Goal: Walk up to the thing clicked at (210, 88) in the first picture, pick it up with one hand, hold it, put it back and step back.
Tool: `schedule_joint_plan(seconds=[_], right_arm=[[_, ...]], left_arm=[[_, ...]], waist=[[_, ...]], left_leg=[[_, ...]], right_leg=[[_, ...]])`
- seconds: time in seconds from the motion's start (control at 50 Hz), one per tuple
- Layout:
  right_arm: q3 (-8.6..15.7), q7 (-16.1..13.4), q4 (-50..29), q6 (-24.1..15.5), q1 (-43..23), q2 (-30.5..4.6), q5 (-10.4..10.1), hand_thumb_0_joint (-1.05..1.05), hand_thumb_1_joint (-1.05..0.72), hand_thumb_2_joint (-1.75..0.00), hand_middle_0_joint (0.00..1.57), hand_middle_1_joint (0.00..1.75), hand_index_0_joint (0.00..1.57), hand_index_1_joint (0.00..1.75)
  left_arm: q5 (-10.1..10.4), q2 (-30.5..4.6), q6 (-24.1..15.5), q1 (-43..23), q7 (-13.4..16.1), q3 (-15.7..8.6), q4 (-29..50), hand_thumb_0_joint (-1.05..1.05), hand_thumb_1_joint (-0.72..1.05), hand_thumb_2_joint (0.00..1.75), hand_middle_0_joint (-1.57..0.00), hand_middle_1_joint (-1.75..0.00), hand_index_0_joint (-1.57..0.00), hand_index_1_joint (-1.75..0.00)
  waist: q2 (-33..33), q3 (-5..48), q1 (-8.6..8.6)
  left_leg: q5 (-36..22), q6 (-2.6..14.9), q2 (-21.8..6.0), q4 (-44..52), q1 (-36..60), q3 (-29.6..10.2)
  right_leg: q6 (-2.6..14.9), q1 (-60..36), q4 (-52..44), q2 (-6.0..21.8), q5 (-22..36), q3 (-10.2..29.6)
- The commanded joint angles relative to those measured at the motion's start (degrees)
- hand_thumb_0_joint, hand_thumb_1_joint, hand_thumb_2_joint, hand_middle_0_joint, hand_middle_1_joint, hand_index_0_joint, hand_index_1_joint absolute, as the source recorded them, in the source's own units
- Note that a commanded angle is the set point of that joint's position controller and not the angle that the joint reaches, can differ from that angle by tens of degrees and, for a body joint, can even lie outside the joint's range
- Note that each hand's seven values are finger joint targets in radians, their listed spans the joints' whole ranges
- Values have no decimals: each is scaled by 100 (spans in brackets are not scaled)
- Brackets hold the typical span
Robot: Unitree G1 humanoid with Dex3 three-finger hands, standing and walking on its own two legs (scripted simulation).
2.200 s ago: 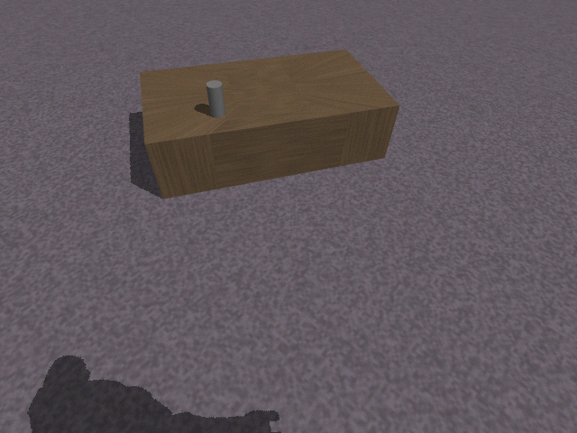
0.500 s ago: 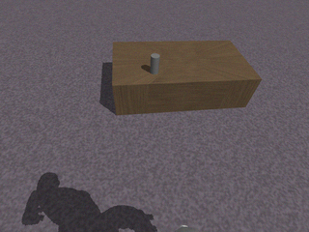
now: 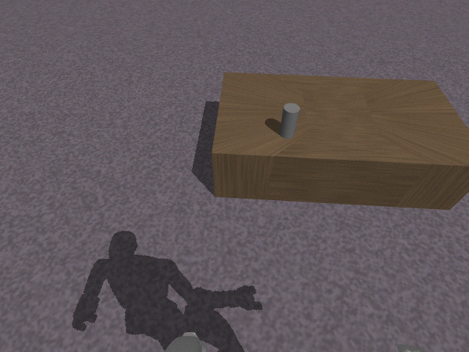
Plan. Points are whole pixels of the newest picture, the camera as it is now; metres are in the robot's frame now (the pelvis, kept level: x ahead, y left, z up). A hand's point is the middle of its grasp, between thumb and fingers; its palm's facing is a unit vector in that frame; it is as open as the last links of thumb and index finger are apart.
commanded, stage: walk up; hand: right
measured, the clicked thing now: (289, 121) +1.11 -0.19 -0.37
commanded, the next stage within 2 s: none
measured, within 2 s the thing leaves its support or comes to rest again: neither
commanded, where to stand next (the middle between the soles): +0.66 +0.04 m, yaw -2 degrees
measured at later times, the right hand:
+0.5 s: hand (362, 305) +0.26 -0.24 -0.13, palm faces +0.00 +0.93 -0.35, open 7.4 cm
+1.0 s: hand (343, 216) +0.47 -0.24 -0.14, palm faces -0.06 +0.92 -0.39, open 7.4 cm
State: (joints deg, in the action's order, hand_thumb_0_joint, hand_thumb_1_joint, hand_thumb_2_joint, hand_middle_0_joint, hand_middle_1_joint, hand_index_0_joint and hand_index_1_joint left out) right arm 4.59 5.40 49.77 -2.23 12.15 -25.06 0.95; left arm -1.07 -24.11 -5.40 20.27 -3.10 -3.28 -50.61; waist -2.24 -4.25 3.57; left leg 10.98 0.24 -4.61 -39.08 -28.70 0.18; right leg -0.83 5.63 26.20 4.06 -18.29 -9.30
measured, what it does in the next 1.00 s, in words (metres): walks ahead: left foot, then right foot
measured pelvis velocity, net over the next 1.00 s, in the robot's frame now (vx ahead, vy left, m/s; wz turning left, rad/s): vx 0.40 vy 0.04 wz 0.01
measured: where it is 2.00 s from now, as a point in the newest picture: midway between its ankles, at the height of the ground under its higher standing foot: (230, 261)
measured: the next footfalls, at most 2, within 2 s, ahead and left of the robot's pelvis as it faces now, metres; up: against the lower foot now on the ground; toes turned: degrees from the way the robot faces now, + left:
left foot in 0.08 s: +0.21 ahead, +0.13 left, +0.00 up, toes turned +5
right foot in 0.58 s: +0.40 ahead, -0.11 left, +0.00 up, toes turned -5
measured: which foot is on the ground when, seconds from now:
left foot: up 0.00-0.06, down 0.08-0.60, up 0.62-0.98, down 1.00-1.00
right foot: down 0.00-0.10, up 0.12-0.56, down 0.58-1.00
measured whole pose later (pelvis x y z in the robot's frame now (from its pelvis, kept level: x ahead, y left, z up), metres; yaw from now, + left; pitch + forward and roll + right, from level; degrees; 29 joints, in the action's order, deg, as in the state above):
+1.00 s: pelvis +0.40 +0.04 -0.01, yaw +0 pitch -2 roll -2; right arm 4.8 4.4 51.5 -3.2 17.3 -24.6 1.6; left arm -1.0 -25.2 -3.6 19.8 -3.1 -2.8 -49.4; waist -0.6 -2.7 1.7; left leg 10.4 0.3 -4.4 -33.7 -22.3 2.1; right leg -0.2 9.3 34.0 3.2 -22.4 -4.5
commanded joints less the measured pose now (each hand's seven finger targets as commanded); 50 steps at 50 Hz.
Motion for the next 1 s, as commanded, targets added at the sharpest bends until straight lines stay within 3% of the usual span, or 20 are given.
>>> schedule_joint_plan(seconds=[0.0,0.04,0.06,0.08,0.1,0.16,0.2,0.24,0.4,0.48,0.52,0.54,0.56,0.58,0.6,0.64,0.7,0.9,0.96,0.98], right_arm=[[236,3,-515,-189,-301,-760,6,0,-90,-90,20,30,20,30],[365,-53,-247,-219,452,-1037,52,0,-90,-90,20,30,20,30],[510,-131,-41,-250,1278,-1432,135,0,-90,-90,20,30,20,30],[647,-224,-192,-286,1523,-1977,107,0,-90,-90,20,30,20,30],[676,-241,-313,-274,1257,-2046,-133,0,-90,-90,20,30,20,30],[405,-332,-510,-304,392,-1408,-169,0,-90,-90,20,30,20,30],[304,-328,-497,-369,341,-1195,-151,0,-90,-90,20,30,20,30],[307,-344,-526,-425,547,-1163,-106,0,-90,-90,20,30,20,30],[321,-341,-617,-401,683,-1201,-95,0,-90,-90,20,30,20,30],[327,-349,-680,-320,665,-1264,-71,0,-90,-90,20,30,20,30],[298,-377,-746,-277,569,-1202,-76,0,-90,-90,20,30,20,30],[178,-369,-744,-276,788,-922,-77,0,-90,-90,20,30,20,30],[58,-355,-848,-299,1005,-613,-89,0,-90,-90,20,30,20,30],[98,-374,-785,-263,966,-859,-101,0,-90,-90,20,30,20,30],[174,-427,-634,-205,700,-1148,-35,0,-90,-90,20,30,20,30],[167,-389,-409,-158,907,-1071,-124,0,-90,-90,20,30,20,30],[214,-261,-194,-86,1138,-994,-31,0,-90,-90,20,30,20,30],[265,-136,-310,-233,351,-867,59,0,-90,-90,20,30,20,30],[388,-218,-40,-298,1108,-1110,82,0,-90,-90,20,30,20,30],[479,-287,58,-342,1564,-1426,90,0,-90,-90,20,30,20,30]], left_arm=[[68,-1666,-92,-134,102,-448,491,0,90,90,-20,-30,-20,-30],[75,-1489,-50,-159,134,-334,551,0,90,90,-20,-30,-20,-30],[78,-1147,-32,9,158,-202,583,0,90,90,-20,-30,-20,-30],[165,-782,4,196,136,-108,677,0,90,90,-20,-30,-20,-30],[132,-1397,56,113,236,-238,516,0,90,90,-20,-30,-20,-30],[190,-1398,72,377,174,-198,165,0,90,90,-20,-30,-20,-30],[154,-1288,121,579,123,-217,30,0,90,90,-20,-30,-20,-30],[112,-1157,143,379,88,-214,94,0,90,90,-20,-30,-20,-30],[42,-866,163,-677,-65,-189,503,0,90,90,-20,-30,-20,-30],[65,-864,94,-788,-57,-243,485,0,90,90,-20,-30,-20,-30],[44,-971,34,-304,7,-311,314,0,90,90,-20,-30,-20,-30],[30,-1201,-35,172,73,-412,185,0,90,90,-20,-30,-20,-30],[-10,-1685,-88,729,143,-573,161,0,90,90,-20,-30,-20,-30],[80,-2037,-77,796,159,-614,178,0,90,90,-20,-30,-20,-30],[147,-1924,-54,526,172,-558,264,0,90,90,-20,-30,-20,-30],[185,-1604,-50,-82,208,-460,419,0,90,90,-20,-30,-20,-30],[104,-1423,-77,-397,181,-371,528,0,90,90,-20,-30,-20,-30],[67,-1598,-23,-360,72,-408,669,0,90,90,-20,-30,-20,-30],[2,-1363,43,-518,82,-273,700,0,90,90,-20,-30,-20,-30],[22,-1037,61,-368,91,-154,715,0,90,90,-20,-30,-20,-30]], waist=[[854,172,-139],[150,515,-593],[-793,964,-1012],[-1982,1102,-1003],[-1032,1212,-959],[-379,340,-426],[-539,280,-305],[-526,340,-364],[-381,-46,-539],[-435,174,-491],[-21,351,-172],[654,744,40],[1728,1268,220],[1800,1034,258],[1019,669,194],[760,272,-87],[1031,30,-336],[965,55,-202],[375,262,-741],[-735,370,-954]], left_leg=[[-275,131,137,664,871,460],[49,344,361,813,2278,459],[916,671,-28,1136,3316,-383],[1888,1041,-1540,2097,3992,-3250],[2384,1478,-1964,2557,3546,-3978],[968,792,-1235,2479,2310,-1900],[-205,807,-1028,2509,1992,-1132],[-1105,999,-1059,2455,2206,-906],[-1256,1042,-864,2453,2241,-286],[-1045,1005,-842,1937,2105,-266],[-1094,856,-779,1062,1751,-212],[-1109,697,-409,-122,1463,80],[32,423,120,-1735,540,468],[1899,277,708,-2438,-684,283],[1965,244,297,-2898,-793,-229],[1274,223,60,-2762,-567,-431],[735,117,-39,-2035,48,-190],[-52,-44,-27,498,947,279],[548,146,206,665,2517,302],[1784,385,-313,1472,3088,-686]], right_leg=[[1105,387,-618,1240,1139,698],[911,981,724,973,1799,364],[689,1732,2482,607,1591,161],[376,3258,3918,-395,-972,265],[468,3215,4409,-165,-1197,1058],[377,2853,3948,241,-82,1471],[262,2468,3618,273,82,1323],[155,2531,3339,254,167,1269],[171,2404,1286,245,1084,723],[300,1523,727,-50,1072,543],[376,483,314,-196,1020,559],[486,-440,-17,-120,755,779],[841,-1358,-333,1138,254,2499],[1522,-1631,-1033,2108,-163,4567],[1774,-1000,-1037,2216,-316,4565],[1464,-231,-1084,1650,-53,3200],[1248,822,-1260,1047,-95,2015],[1257,1179,-955,1059,-790,1547],[942,2138,291,765,-798,1275],[717,2745,1880,275,-556,800]])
